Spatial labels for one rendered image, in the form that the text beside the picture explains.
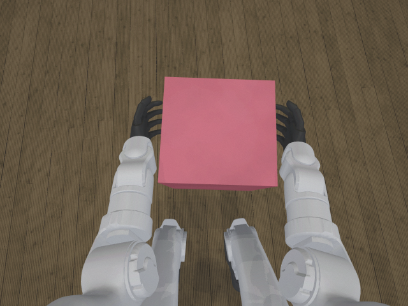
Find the robot left forearm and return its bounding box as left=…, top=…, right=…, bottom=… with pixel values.
left=81, top=136, right=157, bottom=286

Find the robot right hand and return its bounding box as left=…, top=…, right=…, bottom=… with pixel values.
left=275, top=100, right=306, bottom=151

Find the robot left hand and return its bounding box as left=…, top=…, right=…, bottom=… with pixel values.
left=130, top=96, right=163, bottom=140

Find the right robot foot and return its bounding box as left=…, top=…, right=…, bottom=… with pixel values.
left=224, top=239, right=240, bottom=292

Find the robot left upper arm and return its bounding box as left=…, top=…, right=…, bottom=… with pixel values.
left=47, top=240, right=159, bottom=306

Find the robot right upper arm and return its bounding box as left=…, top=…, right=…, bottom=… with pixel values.
left=278, top=246, right=390, bottom=306

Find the robot right forearm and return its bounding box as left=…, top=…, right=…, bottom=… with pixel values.
left=279, top=142, right=361, bottom=293

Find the right robot thigh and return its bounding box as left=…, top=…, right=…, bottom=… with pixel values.
left=224, top=224, right=289, bottom=306

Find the carton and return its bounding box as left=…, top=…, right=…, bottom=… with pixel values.
left=158, top=76, right=278, bottom=191

